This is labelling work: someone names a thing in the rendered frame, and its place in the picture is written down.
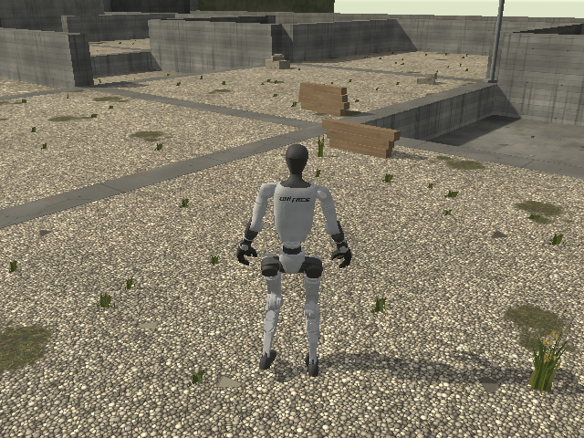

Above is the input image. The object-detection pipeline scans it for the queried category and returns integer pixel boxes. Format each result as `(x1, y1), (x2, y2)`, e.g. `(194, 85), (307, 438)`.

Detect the robot right upper arm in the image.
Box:
(314, 184), (340, 235)

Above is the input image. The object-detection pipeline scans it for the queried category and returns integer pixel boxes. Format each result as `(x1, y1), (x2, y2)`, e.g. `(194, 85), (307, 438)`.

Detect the robot right shin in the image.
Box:
(306, 304), (319, 364)

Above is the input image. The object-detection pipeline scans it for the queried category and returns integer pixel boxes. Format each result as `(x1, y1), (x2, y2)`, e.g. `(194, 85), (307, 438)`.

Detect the robot left forearm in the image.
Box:
(239, 217), (258, 251)

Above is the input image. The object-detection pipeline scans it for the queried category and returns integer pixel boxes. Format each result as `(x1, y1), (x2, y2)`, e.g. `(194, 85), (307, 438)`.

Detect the robot left upper arm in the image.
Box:
(249, 182), (276, 232)

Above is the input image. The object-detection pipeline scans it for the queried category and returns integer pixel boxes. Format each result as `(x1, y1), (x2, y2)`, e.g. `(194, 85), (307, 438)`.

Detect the robot left hand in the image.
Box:
(236, 246), (257, 266)

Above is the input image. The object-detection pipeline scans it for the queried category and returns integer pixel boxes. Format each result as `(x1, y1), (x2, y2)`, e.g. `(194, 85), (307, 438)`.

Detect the robot left shin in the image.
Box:
(263, 294), (279, 358)

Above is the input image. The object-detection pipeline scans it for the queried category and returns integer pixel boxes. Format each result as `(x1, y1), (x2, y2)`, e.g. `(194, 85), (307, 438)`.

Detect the robot right forearm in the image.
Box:
(331, 221), (349, 253)

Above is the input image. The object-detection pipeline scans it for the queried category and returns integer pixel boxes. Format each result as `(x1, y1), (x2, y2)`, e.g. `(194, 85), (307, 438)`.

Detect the robot shin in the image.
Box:
(306, 304), (319, 364)
(263, 294), (279, 358)

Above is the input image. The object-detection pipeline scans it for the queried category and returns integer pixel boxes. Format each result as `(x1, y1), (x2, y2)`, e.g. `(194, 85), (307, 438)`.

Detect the robot right hand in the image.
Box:
(331, 249), (351, 268)

